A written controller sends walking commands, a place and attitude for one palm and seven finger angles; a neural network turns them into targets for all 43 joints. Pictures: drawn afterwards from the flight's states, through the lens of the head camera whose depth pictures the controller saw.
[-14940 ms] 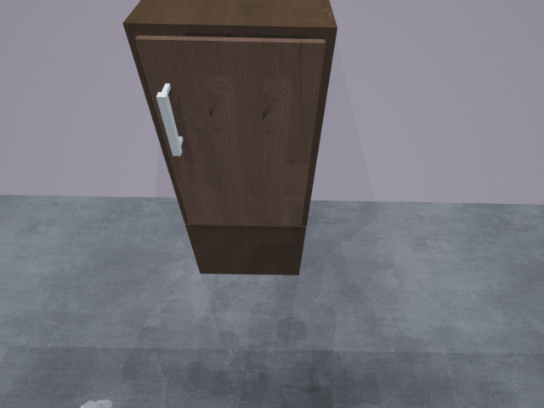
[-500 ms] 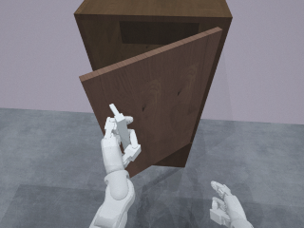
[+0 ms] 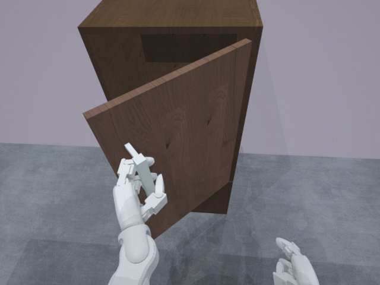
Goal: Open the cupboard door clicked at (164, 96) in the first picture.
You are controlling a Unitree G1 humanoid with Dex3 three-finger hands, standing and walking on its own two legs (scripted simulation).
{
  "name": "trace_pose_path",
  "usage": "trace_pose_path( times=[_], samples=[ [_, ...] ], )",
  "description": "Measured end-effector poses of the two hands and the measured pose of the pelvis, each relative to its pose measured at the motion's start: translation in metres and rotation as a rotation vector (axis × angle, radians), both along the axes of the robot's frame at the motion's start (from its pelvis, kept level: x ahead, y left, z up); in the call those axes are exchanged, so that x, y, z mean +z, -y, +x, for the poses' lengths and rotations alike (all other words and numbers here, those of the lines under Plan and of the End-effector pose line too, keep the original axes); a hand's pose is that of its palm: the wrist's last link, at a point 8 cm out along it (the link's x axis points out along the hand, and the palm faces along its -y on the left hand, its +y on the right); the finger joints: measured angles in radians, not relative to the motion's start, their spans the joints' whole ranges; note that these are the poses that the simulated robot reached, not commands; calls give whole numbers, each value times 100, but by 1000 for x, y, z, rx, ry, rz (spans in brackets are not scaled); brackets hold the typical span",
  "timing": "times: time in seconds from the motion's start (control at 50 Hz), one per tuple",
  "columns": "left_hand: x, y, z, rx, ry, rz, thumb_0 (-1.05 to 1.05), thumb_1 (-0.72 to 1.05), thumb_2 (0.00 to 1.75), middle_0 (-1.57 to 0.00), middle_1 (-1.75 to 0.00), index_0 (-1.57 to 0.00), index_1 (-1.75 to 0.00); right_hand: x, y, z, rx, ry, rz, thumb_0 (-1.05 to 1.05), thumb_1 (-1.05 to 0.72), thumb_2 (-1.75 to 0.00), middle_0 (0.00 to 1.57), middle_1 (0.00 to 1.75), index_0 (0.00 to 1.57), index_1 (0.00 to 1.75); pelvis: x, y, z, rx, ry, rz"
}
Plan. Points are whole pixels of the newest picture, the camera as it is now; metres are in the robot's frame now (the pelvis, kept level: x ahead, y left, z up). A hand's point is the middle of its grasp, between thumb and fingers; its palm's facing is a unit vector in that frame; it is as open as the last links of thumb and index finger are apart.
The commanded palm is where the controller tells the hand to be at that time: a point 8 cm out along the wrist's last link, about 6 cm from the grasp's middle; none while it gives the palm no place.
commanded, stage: open thumb and fingers to let go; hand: left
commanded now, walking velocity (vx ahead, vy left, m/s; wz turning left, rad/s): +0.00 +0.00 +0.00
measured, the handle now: (142, 175) +0.33 +0.12 +0.07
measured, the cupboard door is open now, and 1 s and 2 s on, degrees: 43 45 45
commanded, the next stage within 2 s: slide the hand sideways off the handle in 0.62 s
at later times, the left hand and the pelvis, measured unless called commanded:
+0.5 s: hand (154, 192) +0.29 +0.09 +0.07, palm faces +0.32 -0.95 -0.02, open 14.5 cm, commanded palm +0.24 +0.12 +0.06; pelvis -0.02 +0.03 +0.00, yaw -1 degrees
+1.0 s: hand (155, 209) +0.25 +0.08 +0.06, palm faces -0.18 -0.98 +0.00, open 16.3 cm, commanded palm +0.23 +0.13 +0.06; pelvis -0.02 +0.06 -0.01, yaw -2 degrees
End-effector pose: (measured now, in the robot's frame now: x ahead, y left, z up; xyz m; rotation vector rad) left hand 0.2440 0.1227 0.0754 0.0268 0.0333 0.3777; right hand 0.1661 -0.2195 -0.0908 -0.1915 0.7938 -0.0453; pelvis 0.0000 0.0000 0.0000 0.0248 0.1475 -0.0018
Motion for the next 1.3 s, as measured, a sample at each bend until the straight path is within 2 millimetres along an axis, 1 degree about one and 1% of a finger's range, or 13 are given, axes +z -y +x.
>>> trace_pose_path(
  times=[0.08,0.2,0.32,0.44,0.62,0.66,0.76,0.84,0.9,0.96,1.1,1.2,1.3],
  samples=[
    [-1,2,-3,-10,11,1,1,41,69,-34,-128,-36,-128,-3,5,-12,-18,-13,-7,1,-91,-89,19,29,20,30,0,1,-4,-3,-5,2],
    [-4,-1,-4,-12,20,-8,1,7,54,-32,-125,-33,-125,-7,3,-24,-40,-31,-11,1,-91,-89,19,29,20,30,-1,-3,-9,-10,-6,2],
    [-5,-5,-1,-18,27,-8,0,-27,40,-31,-121,-31,-121,-7,-8,-27,-38,-21,-8,1,-91,-89,19,30,20,30,-2,-12,-13,-13,-4,-3],
    [-6,-9,3,-40,32,-8,-1,-42,33,-28,-106,-28,-105,-4,-24,-23,-29,0,-1,1,-91,-89,20,30,20,30,-3,-24,-15,-18,-1,-11],
    [-6,-10,10,-89,30,3,-1,-49,30,-24,-69,-23,-68,1,-47,-15,-10,23,12,1,-91,-89,20,30,20,30,-4,-40,-15,-24,3,-23],
    [-6,-12,11,-94,28,1,-2,-49,30,-26,-63,-25,-64,1,-51,-14,-5,22,16,1,-91,-89,20,30,20,30,-5,-43,-15,-25,3,-25],
    [-5,-15,10,-120,26,10,-2,-50,30,-31,-55,-28,-59,0,-59,-12,11,16,25,1,-91,-89,20,30,20,30,-6,-48,-16,-24,4,-28],
    [-7,-21,2,-352,52,34,-2,-49,30,-26,-46,-19,-49,0,-60,-18,17,19,18,1,-91,-89,20,30,20,30,-7,-51,-17,-16,5,-29],
    [-8,-22,-4,-513,57,24,-2,-50,30,-22,-40,-14,-42,0,-60,-23,6,35,12,1,-91,-89,20,30,20,30,-9,-56,-19,-11,13,-35],
    [-11,-18,-3,-565,38,-13,-2,-50,30,-19,-36,-13,-37,0,-60,-28,-11,49,11,1,-91,-89,20,30,20,30,-9,-60,-20,-16,14,-35],
    [-10,-14,-4,-528,23,-47,-2,-50,30,-16,-33,-17,-33,6,-64,-33,-33,66,21,1,-91,-89,20,30,20,30,-8,-63,-16,-40,5,-25],
    [-8,-18,-11,-512,34,-39,-2,-50,30,-16,-32,-17,-32,8,-64,-29,-28,70,23,1,-91,-89,20,30,20,30,-8,-61,-12,-47,1,-25],
    [-8,-27,-20,-500,20,-30,-2,-50,30,-16,-32,-17,-31,10,-61,-19,-22,79,20,1,-91,-89,20,30,20,30,-9,-58,-7,-46,-5,-26]
  ],
)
